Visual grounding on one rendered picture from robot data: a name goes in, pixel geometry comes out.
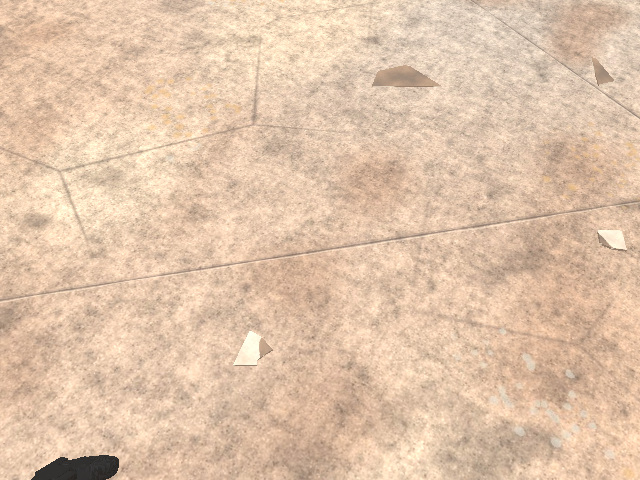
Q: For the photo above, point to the left robot hand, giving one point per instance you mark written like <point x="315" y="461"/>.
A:
<point x="100" y="467"/>

